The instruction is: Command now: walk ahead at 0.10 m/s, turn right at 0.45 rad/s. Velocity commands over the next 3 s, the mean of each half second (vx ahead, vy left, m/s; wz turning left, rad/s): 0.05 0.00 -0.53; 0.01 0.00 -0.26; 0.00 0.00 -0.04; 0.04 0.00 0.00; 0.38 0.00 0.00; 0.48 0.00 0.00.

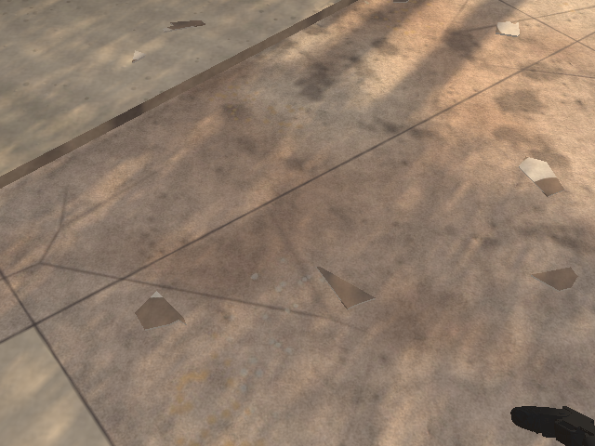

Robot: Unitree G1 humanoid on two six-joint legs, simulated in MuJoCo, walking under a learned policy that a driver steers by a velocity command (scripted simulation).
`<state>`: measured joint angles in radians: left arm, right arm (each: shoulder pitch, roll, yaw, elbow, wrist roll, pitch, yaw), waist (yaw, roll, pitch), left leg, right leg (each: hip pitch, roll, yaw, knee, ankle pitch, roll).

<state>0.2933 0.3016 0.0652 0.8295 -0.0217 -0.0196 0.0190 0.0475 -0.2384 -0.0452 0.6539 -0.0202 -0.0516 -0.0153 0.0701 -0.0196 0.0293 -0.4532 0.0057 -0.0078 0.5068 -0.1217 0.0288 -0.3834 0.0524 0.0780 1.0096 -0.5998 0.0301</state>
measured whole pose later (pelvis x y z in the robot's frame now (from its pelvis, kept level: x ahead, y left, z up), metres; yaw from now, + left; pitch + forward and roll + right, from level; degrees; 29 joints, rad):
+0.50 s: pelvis +0.02 -0.04 +0.01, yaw -17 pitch +3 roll +3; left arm 0.23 0.29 0.06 0.66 0.00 0.02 0.02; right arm 0.11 -0.32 -0.10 0.76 -0.01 0.02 -0.05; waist 0.01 0.03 0.03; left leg -0.58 -0.01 -0.03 1.09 -0.36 -0.06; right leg -0.32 0.02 0.07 0.49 -0.21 -0.05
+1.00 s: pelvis +0.05 -0.01 +0.01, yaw -24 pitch -1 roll +0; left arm 0.20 0.27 0.05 0.69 0.02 0.04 0.01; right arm 0.16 -0.24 -0.03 0.78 -0.02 -0.02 0.00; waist 0.01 -0.02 0.03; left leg -0.22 -0.01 -0.02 0.52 -0.29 0.00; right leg -0.26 0.05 0.11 0.53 -0.25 0.00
